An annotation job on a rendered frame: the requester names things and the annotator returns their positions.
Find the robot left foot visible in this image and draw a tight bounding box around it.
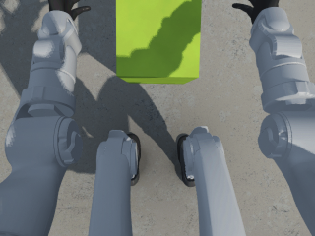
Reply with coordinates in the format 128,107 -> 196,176
127,133 -> 141,186

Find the robot left forearm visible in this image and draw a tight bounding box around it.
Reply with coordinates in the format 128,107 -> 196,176
4,10 -> 82,163

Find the right robot upper arm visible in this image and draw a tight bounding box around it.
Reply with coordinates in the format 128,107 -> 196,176
257,111 -> 315,236

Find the left robot shin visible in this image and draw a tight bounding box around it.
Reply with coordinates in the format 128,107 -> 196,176
96,130 -> 135,179

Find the robot right forearm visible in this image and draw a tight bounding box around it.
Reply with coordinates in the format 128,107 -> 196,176
249,7 -> 315,114

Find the robot left hand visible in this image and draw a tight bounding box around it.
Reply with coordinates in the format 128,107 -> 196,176
48,0 -> 91,21

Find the left robot upper arm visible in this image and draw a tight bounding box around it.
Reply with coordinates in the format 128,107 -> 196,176
0,115 -> 83,236

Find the robot right hand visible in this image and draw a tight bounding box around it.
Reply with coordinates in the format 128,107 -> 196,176
232,0 -> 280,25

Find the carton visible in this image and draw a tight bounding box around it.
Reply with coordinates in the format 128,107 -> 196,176
116,0 -> 202,85

